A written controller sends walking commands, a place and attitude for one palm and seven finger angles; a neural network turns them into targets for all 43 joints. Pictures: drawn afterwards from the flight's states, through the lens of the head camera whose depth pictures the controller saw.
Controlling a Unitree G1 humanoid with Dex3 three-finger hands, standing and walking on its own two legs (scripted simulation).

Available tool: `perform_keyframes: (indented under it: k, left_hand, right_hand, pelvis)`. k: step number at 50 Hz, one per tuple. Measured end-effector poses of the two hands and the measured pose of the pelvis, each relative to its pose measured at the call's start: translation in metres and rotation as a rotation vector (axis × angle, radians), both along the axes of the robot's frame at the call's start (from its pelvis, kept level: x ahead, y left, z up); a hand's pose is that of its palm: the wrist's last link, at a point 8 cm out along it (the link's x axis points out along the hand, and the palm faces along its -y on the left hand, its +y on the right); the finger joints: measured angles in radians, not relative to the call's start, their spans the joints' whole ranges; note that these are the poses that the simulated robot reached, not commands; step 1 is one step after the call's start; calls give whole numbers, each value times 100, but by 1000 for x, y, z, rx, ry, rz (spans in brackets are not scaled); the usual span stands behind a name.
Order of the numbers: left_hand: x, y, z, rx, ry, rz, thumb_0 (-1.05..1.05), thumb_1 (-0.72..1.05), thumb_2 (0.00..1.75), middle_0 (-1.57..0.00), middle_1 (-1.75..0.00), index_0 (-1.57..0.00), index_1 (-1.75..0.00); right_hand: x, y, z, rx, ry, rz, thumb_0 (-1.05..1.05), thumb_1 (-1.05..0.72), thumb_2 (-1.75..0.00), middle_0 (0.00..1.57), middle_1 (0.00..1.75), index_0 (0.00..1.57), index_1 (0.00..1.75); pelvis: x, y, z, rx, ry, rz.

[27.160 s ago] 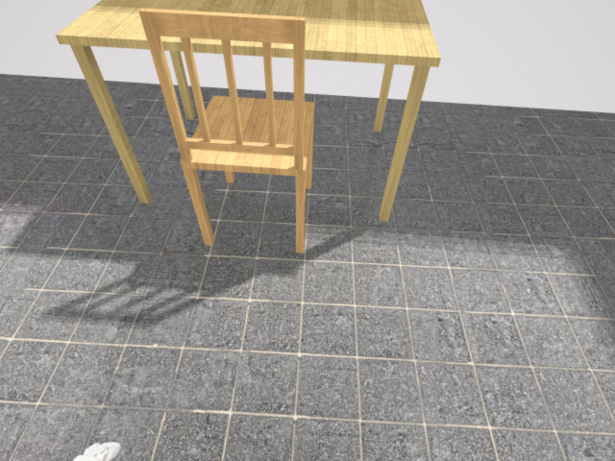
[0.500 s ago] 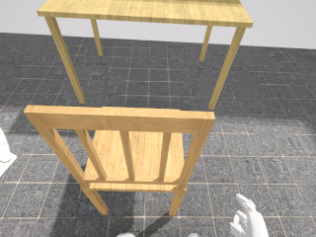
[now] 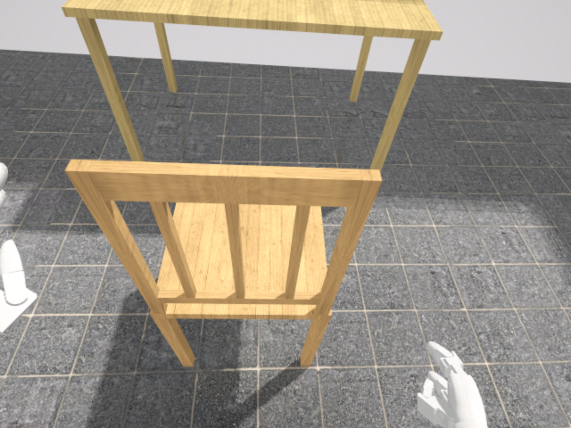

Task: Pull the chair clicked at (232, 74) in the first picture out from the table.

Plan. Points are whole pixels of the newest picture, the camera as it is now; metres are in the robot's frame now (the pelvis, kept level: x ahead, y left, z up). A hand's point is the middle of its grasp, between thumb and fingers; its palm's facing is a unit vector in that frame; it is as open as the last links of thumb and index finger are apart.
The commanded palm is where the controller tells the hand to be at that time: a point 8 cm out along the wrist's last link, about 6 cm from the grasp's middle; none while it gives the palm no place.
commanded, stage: step back with the hand held close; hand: left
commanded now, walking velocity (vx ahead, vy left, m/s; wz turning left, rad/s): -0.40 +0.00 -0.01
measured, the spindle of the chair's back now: (237, 256) +0.40 +0.10 -0.07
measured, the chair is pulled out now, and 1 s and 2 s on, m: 0.64 0.64 0.64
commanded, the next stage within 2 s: stop stepping back and stand still in 0.14 s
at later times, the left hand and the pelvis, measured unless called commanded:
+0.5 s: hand out of the picture +0.08 +0.27 +0.17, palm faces +0.43 -0.78 -0.45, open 7.4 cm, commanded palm +0.02 +0.31 +0.19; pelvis -0.11 +0.01 +0.00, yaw +0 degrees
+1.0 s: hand out of the picture +0.04 +0.29 +0.18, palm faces +0.47 -0.78 -0.41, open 7.4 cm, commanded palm -0.01 +0.32 +0.19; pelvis -0.14 +0.01 +0.01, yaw +1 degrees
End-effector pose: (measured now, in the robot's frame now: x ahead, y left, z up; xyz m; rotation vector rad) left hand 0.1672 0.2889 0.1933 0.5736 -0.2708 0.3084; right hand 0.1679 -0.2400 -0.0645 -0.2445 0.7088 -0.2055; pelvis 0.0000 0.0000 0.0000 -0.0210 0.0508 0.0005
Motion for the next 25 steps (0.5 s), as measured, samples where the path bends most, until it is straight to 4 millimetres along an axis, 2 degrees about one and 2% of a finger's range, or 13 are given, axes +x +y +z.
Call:
perform_keyframes:
  k: [3,7,14,18,21,25]
  left_hand:
    - [-16,6,0,11,7,8,1,88,90,-21,-30,-22,-30]
    - [-39,3,9,0,-20,25,1,89,90,-21,-30,-22,-30]
    - [-80,-10,10,2,-35,22,1,89,90,-21,-30,-21,-30]
    - [-99,-2,-1,-49,-4,48,1,88,90,-21,-30,-22,-30]
    - [-113,9,-10,-55,-1,62,1,88,90,-21,-30,-22,-30]
    - [-133,20,-7,-41,-9,87,1,88,90,-21,-30,-22,-30]
  right_hand:
    - [-14,2,5,-10,-17,0,2,-91,-90,21,30,21,30]
    - [-38,7,7,18,-34,30,2,-91,-90,21,30,20,30]
    - [-82,0,-11,51,-8,45,2,-91,-90,21,30,21,30]
    - [-115,-5,-5,34,34,0,2,-91,-90,21,30,21,30]
    - [-133,-9,-2,-16,12,-15,2,-91,-90,21,30,21,30]
    - [-156,-6,5,-19,-9,-36,2,-91,-90,21,30,21,30]
  pelvis:
    - [-15,0,1,12,-13,-20]
    - [-34,-4,6,-13,-35,-20]
    - [-73,-11,0,-20,-49,-26]
    - [-90,-8,4,18,-53,-16]
    - [-101,0,-1,-2,-56,14]
    - [-113,6,3,-4,-85,9]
